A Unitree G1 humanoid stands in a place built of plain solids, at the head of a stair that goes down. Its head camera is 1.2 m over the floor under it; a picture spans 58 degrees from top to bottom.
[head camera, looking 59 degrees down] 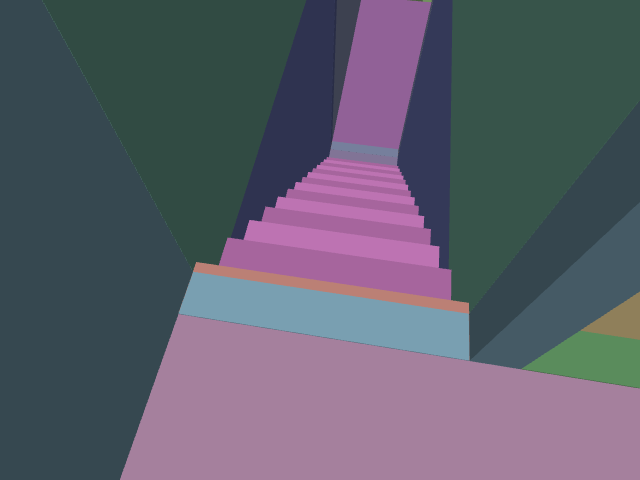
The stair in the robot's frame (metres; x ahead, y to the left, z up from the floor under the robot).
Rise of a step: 0.21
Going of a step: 0.22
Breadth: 0.84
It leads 9 degrees to the right of straight ahead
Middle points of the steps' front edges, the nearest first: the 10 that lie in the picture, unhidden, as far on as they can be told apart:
0.57 -0.03 0.00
0.79 -0.06 -0.20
1.01 -0.10 -0.41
1.22 -0.14 -0.61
1.44 -0.17 -0.82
1.66 -0.21 -1.02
1.87 -0.24 -1.23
2.09 -0.28 -1.43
2.31 -0.32 -1.64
2.53 -0.35 -1.84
